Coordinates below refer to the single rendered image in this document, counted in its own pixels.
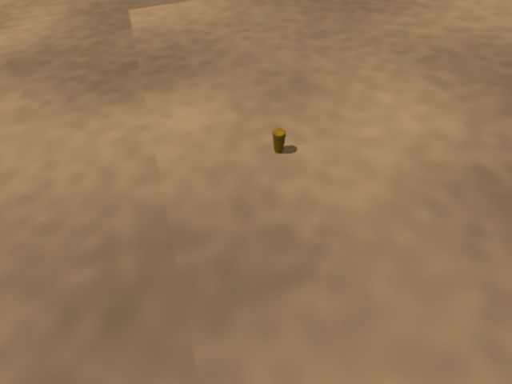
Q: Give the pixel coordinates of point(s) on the cup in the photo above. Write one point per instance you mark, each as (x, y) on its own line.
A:
(279, 140)

